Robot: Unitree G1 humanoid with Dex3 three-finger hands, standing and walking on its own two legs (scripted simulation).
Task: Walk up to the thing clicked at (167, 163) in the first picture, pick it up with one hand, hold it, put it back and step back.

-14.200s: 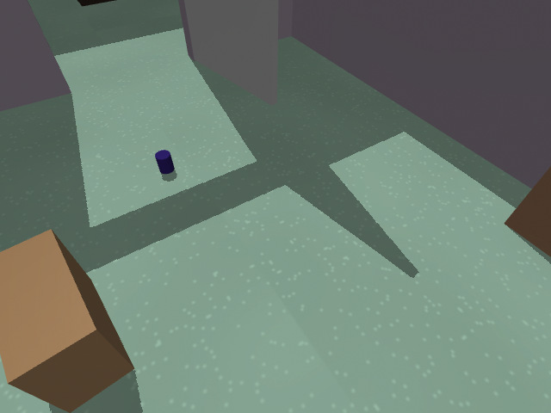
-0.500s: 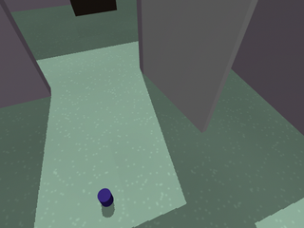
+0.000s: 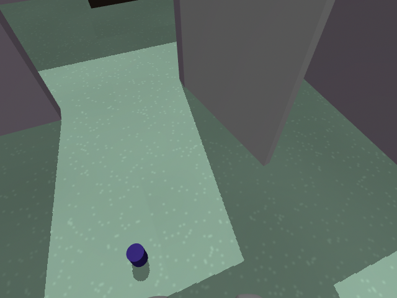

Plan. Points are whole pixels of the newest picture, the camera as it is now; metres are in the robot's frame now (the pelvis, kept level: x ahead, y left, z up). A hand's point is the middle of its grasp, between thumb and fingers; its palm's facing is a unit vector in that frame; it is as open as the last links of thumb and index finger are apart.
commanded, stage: walk up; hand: left
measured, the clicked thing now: (137, 255) +0.38 +0.28 -0.71
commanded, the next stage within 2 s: stand in 1.40 s
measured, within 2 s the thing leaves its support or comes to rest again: neither
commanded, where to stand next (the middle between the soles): +0.01 +0.02 m, yaw +3 degrees
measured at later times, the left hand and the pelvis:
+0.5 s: hand out of the picture +0.06 +0.29 -0.15, palm faces +0.04 -0.94 -0.34, open 7.4 cm; pelvis -0.02 +0.02 +0.01, yaw +3 degrees
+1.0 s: hand out of the picture +0.05 +0.26 -0.13, palm faces +0.07 -0.94 -0.34, open 7.4 cm; pelvis -0.01 +0.00 +0.02, yaw +4 degrees
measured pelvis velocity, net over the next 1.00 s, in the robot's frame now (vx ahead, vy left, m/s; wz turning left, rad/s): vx -0.01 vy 0.00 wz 0.07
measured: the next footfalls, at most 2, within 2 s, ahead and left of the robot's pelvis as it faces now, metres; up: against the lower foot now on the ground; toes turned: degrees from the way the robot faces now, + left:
left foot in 0.20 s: +0.00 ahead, +0.15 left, +0.00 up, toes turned +1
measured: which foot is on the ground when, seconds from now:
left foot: up 0.00-0.18, down 0.20-1.00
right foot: down 0.00-1.00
